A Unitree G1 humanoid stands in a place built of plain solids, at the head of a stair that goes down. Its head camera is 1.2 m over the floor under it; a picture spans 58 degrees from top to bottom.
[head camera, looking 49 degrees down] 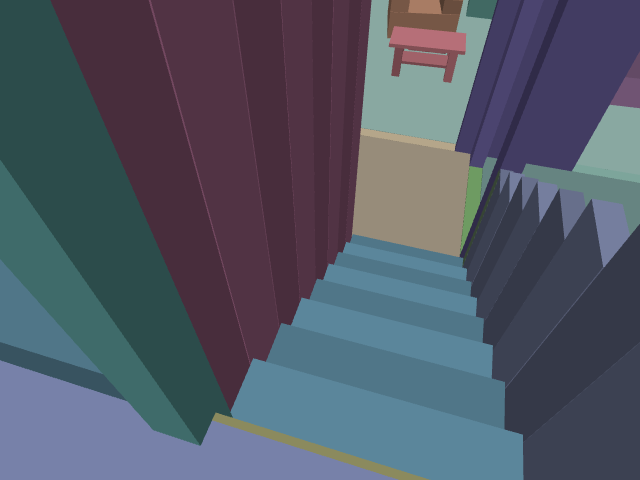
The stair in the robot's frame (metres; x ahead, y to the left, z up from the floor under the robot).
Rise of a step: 0.18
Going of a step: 0.25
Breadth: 0.88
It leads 16 degrees to the right of straight ahead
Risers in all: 9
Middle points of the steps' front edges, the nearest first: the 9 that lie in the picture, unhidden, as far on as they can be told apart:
0.30 -0.12 0.00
0.54 -0.19 -0.17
0.78 -0.26 -0.35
1.02 -0.33 -0.53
1.26 -0.41 -0.71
1.50 -0.48 -0.88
1.74 -0.55 -1.06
1.97 -0.62 -1.24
2.21 -0.69 -1.41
